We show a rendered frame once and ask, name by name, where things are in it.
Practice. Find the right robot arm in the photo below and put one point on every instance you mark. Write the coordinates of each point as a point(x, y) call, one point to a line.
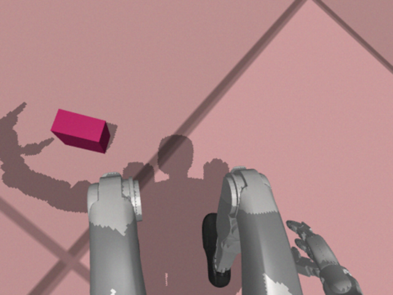
point(337, 280)

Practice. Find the right robot hand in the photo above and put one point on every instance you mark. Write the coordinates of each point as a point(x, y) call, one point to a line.
point(316, 248)

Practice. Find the carton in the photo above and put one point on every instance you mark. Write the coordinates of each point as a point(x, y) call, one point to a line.
point(81, 131)

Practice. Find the right robot foot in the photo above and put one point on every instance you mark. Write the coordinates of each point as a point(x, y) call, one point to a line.
point(209, 235)

